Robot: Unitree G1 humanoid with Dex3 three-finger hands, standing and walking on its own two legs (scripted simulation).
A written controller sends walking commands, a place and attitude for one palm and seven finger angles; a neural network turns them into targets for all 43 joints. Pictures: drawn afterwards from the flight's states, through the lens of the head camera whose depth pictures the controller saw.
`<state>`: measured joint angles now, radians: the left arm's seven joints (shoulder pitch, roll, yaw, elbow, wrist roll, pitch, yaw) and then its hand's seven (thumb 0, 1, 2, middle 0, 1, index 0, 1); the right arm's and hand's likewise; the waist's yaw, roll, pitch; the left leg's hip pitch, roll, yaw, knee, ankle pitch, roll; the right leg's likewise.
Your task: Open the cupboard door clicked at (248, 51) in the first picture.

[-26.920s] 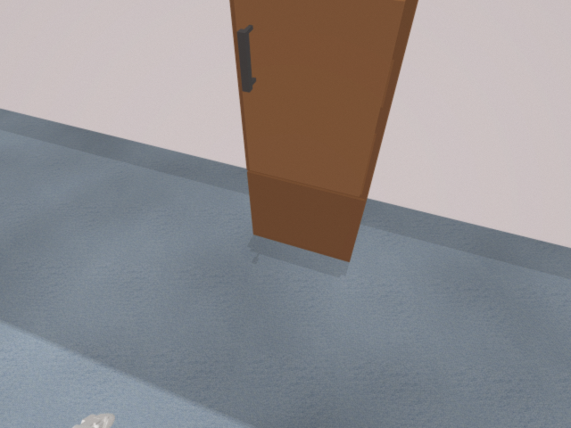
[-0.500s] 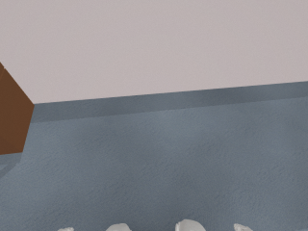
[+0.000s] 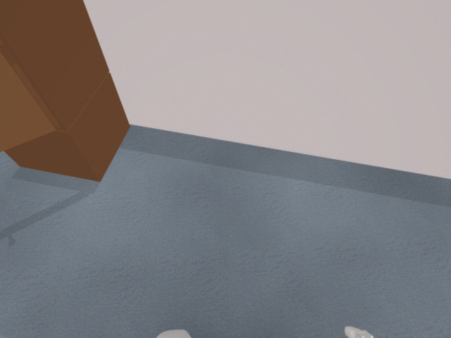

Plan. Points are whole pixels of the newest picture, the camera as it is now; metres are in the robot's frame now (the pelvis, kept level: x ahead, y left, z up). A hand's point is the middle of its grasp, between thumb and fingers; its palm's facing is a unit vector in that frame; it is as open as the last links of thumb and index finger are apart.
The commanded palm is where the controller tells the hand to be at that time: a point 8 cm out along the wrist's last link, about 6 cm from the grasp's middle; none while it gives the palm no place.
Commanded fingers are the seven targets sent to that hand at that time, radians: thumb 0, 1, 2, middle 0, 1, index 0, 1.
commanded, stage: turn to face it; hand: left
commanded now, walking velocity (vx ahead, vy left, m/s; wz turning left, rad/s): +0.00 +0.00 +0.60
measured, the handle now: out of the picture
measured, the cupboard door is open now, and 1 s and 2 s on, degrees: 46 46 46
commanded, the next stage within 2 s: take the last steps up to it in 1.02 s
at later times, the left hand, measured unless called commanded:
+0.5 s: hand out of the picture +0.07 +0.19 -0.14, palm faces +0.28 -0.92 -0.29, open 7.4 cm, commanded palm none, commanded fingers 0.00 0.90 0.90 -0.20 -0.30 -0.20 -0.30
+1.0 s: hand out of the picture -0.01 +0.19 -0.16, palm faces +0.53 -0.80 -0.26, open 7.4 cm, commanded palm none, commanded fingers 0.00 0.90 0.90 -0.20 -0.30 -0.20 -0.30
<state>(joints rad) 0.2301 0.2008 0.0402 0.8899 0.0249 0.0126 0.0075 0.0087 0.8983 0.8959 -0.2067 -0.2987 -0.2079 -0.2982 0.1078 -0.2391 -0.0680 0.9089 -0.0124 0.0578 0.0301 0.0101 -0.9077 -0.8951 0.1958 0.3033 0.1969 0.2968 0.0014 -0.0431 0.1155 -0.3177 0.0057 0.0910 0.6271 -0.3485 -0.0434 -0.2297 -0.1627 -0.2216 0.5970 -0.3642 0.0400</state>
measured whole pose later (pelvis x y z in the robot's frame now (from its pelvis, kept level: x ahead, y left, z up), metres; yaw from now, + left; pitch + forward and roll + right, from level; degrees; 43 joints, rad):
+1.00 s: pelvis +0.04 -0.03 +0.01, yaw +31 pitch +1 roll -1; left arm 0.19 0.24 0.06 0.94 0.01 0.05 0.01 0.01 0.91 0.90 -0.20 -0.30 -0.20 -0.30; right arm 0.15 -0.20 -0.04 0.94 -0.03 0.03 -0.01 0.01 -0.90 -0.89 0.20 0.30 0.20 0.30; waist 0.01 0.01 0.08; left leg -0.29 0.01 -0.03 0.52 -0.25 0.00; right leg -0.34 -0.04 -0.05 0.72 -0.41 0.06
